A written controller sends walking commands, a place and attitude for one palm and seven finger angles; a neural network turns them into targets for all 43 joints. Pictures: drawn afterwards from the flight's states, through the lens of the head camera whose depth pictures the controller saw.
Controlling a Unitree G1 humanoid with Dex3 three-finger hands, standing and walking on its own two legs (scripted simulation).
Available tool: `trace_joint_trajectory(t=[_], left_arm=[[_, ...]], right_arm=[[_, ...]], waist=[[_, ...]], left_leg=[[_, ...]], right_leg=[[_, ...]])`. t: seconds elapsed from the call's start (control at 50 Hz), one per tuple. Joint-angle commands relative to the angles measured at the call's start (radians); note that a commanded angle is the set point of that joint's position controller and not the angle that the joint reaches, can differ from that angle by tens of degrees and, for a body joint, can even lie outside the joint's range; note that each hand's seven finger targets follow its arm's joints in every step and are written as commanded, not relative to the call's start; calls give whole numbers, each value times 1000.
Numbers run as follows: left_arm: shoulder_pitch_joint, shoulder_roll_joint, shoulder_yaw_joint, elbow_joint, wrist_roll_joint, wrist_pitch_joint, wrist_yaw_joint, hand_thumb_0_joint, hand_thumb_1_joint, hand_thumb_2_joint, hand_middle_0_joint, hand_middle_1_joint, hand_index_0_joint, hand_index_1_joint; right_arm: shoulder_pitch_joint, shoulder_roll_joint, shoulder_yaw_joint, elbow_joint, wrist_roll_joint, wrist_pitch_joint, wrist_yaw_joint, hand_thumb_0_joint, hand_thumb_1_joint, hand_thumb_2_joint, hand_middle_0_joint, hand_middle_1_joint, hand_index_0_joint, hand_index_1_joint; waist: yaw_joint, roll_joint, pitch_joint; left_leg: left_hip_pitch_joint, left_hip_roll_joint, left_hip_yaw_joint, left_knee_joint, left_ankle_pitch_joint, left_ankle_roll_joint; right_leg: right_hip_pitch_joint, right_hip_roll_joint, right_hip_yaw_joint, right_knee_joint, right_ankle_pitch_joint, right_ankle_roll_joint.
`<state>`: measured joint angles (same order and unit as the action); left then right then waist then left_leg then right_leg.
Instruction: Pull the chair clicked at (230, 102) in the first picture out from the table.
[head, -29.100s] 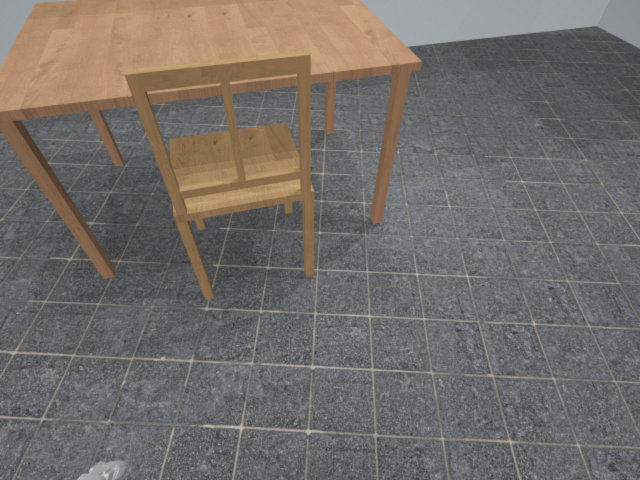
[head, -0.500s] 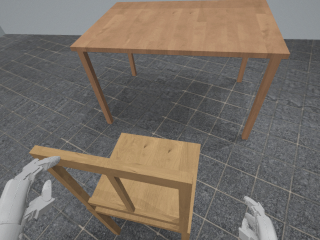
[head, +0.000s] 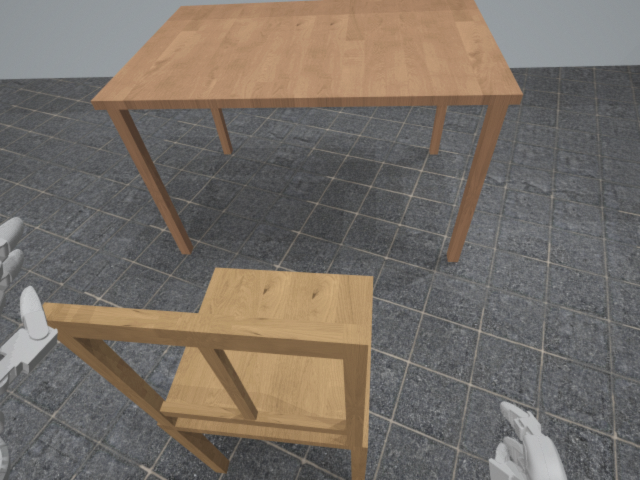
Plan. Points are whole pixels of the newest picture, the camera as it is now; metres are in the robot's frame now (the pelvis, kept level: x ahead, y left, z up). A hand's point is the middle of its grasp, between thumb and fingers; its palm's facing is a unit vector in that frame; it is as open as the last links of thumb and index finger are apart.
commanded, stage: step back with the hand held close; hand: left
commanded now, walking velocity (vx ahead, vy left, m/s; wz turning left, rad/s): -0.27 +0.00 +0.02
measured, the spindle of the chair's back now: (232, 384) +0.26 +0.18 -0.10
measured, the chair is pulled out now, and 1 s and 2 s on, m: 0.60 0.60 0.60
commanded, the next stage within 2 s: stop stepping back and stand still in 1.66 s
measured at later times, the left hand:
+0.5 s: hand (0, 411) +0.13 +0.28 +0.16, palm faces +0.45 -0.74 -0.50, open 7.4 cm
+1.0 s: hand out of the picture +0.11 +0.29 +0.17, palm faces +0.46 -0.69 -0.56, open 7.4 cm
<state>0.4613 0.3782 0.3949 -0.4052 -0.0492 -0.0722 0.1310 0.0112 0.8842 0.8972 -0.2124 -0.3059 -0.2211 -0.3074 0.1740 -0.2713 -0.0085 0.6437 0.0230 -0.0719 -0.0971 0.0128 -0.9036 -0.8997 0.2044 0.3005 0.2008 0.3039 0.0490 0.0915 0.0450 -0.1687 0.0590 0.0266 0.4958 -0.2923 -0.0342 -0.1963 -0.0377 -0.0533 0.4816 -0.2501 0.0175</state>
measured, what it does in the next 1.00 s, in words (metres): shifts its weight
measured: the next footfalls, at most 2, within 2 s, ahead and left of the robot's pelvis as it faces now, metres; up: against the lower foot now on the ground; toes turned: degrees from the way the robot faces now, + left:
right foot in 1.48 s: -0.10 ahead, -0.14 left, +0.00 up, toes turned -2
left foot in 1.70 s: -0.11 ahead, +0.11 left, +0.00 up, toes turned +0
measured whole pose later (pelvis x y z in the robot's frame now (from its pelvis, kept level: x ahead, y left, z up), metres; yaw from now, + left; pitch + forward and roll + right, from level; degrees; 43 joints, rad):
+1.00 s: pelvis -0.09 +0.02 -0.01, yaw +1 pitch +1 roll -1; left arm 0.54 0.45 0.46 -0.52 0.00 -0.21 0.18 0.01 0.88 0.90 -0.21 -0.31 -0.22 -0.31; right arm 0.20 -0.22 -0.02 0.64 0.00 -0.14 -0.11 0.01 -0.90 -0.90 0.21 0.30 0.20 0.30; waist 0.01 0.02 0.04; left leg -0.42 0.03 0.02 0.62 -0.22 0.01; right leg -0.42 -0.06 -0.03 0.57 -0.15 0.03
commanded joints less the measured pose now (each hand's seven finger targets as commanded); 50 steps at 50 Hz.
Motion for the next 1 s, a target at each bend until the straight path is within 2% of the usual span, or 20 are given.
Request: trace_joint_trajectory(t=[0.0, 0.06, 0.08, 0.18, 0.28, 0.36, 0.42, 0.46, 0.48, 0.5, 0.52, 0.58, 0.66, 0.68, 0.74, 0.78, 0.84, 0.86, 0.9, 0.98], left_arm=[[67, 167, 90, -182, 10, -56, 19, 0, 900, 900, -200, -300, -200, -300], [91, 208, 121, -254, 15, -63, 32, 0, 900, 900, -200, -300, -200, -300], [97, 237, 146, -267, 16, -66, 39, 0, 900, 900, -200, -300, -200, -300], [103, 261, 174, -281, 12, -80, 52, 0, 900, 900, -200, -300, -200, -300], [67, 222, 134, -241, 11, -82, 53, 0, 900, 900, -200, -300, -200, -300], [28, 212, 115, -247, 18, -87, 59, 0, 900, 900, -200, -300, -200, -300], [3, 220, 118, -264, 22, -97, 65, 0, 900, 900, -200, -300, -200, -300], [-8, 225, 125, -279, 27, -107, 70, 0, 900, 900, -200, -300, -200, -300], [-7, 243, 142, -290, 28, -113, 72, 0, 900, 900, -200, -300, -200, -300], [1, 224, 133, -294, 31, -121, 73, 0, 900, 900, -200, -300, -200, -300], [0, 224, 136, -300, 34, -126, 74, 0, 900, 900, -200, -300, -200, -300], [41, 239, 160, -273, 33, -138, 74, 0, 900, 900, -200, -300, -200, -300], [15, 224, 155, -291, 40, -161, 70, 0, 900, 900, -200, -300, -200, -300], [17, 233, 159, -280, 41, -162, 71, 0, 900, 900, -200, -300, -200, -300], [11, 236, 161, -298, 38, -172, 74, 0, 900, 900, -200, -300, -200, -300], [23, 250, 174, -300, 32, -173, 78, 0, 900, 900, -200, -300, -200, -300], [37, 252, 191, -306, 35, -183, 81, 0, 900, 900, -200, -300, -200, -300], [49, 251, 196, -304, 36, -187, 81, 0, 900, 900, -200, -300, -200, -300], [73, 247, 207, -299, 41, -192, 80, 0, 900, 900, -200, -300, -200, -300], [68, 251, 228, -291, 51, -209, 74, 0, 900, 900, -200, -300, -200, -300]], right_arm=[[-118, -72, -30, -180, 1, -20, -12, 0, -900, -900, 200, 300, 200, 300], [-131, -71, -36, -194, -2, -11, -17, 0, -900, -900, 200, 300, 200, 300], [-135, -76, -40, -190, -2, -11, -21, 0, -900, -900, 200, 300, 200, 300], [-120, -67, -41, -187, -1, -19, -32, 0, -900, -900, 200, 300, 200, 300], [-99, -67, -40, -177, -2, -33, -34, 0, -900, -900, 200, 300, 200, 300], [-87, -64, -36, -179, -7, -45, -30, 0, -900, -900, 200, 300, 200, 300], [-79, -68, -33, -180, -8, -55, -34, 0, -900, -900, 200, 300, 200, 300], [-80, -72, -30, -187, -10, -63, -34, 0, -900, -900, 200, 300, 200, 300], [-81, -81, -34, -182, -10, -67, -38, 0, -900, -900, 200, 300, 200, 300], [-76, -76, -30, -191, -6, -71, -38, 0, -900, -900, 200, 300, 200, 300], [-78, -79, -30, -196, -6, -77, -38, 0, -900, -900, 200, 300, 200, 300], [-74, -78, -38, -188, -3, -91, -35, 0, -900, -900, 200, 300, 200, 300], [-59, -86, -44, -188, -11, -106, -26, 0, -900, -900, 200, 300, 200, 300], [-61, -89, -48, -179, -9, -109, -26, 0, -900, -900, 200, 300, 200, 300], [-49, -80, -51, -163, -18, -117, -20, 0, -900, -900, 200, 300, 200, 300], [-51, -82, -55, -147, -21, -120, -20, 0, -900, -900, 200, 300, 200, 300], [-60, -76, -57, -151, -21, -120, -21, 0, -900, -900, 200, 300, 200, 300], [-60, -78, -60, -153, -20, -120, -21, 0, -900, -900, 200, 300, 200, 300], [-65, -81, -59, -157, -17, -119, -23, 0, -900, -900, 200, 300, 200, 300], [-82, -85, -61, -160, -9, -134, -29, 0, -900, -900, 200, 300, 200, 300]], waist=[[-10, -46, -179], [-4, -65, -204], [-5, -22, -214], [-4, 11, -197], [-15, -36, -141], [-19, -104, -106], [-20, -109, -88], [-19, -71, -82], [-20, -12, -85], [-19, 24, -95], [-16, 35, -91], [-16, 17, -114], [-19, -10, -69], [-22, -10, -55], [-22, -90, -101], [-25, -73, -125], [-22, -79, -144], [-21, -71, -148], [-24, 3, -145], [-22, 80, -142]], left_leg=[[53, 63, -47, -84, 364, 72], [30, 78, -63, -93, 401, 75], [24, 81, -68, -108, 398, 78], [-43, 97, -83, -119, 352, 85], [-124, 69, -74, -98, 130, 74], [-145, 33, -60, -68, -71, 69], [-166, 34, -75, -84, -165, 74], [-195, 49, -96, -116, -207, 82], [-232, 63, -115, -153, -240, 90], [-268, 77, -131, -180, -269, 97], [-313, 88, -144, -196, -287, 103], [-316, 81, -142, -171, -237, 102], [-406, 68, -131, -139, -313, 100], [-392, 61, -124, -122, -305, 98], [-287, 26, -95, -35, -184, 78], [-240, 25, -95, -22, -152, 73], [-277, 46, -117, -58, -179, 83], [-303, 53, -124, -70, -210, 87], [-390, 90, -156, -134, -268, 108], [-562, 156, -201, -191, -291, 150]], right_leg=[[21, -94, 61, -41, 320, -27], [18, -87, 49, -10, 311, -21], [21, -85, 49, 4, 296, -20], [8, -78, 49, 36, 239, -13], [-19, -87, 93, -24, 211, -24], [-101, -108, 137, -107, 43, -37], [-142, -100, 136, -136, -114, -38], [-140, -84, 125, -124, -169, -30], [-100, -69, 112, -97, -159, -23], [-60, -57, 90, -55, -144, -16], [-25, -45, 78, -20, -117, -10], [13, -45, 85, -7, -15, -12], [5, -54, 120, -26, -72, -21], [-22, -61, 137, -44, -68, -28], [-97, -103, 160, -83, -5, -54], [-124, -117, 167, -85, 14, -68], [-100, -96, 142, -53, -27, -50], [-81, -88, 135, -42, -48, -48], [-7, -57, 110, 33, -28, -30], [147, -13, 60, 223, 119, -4]])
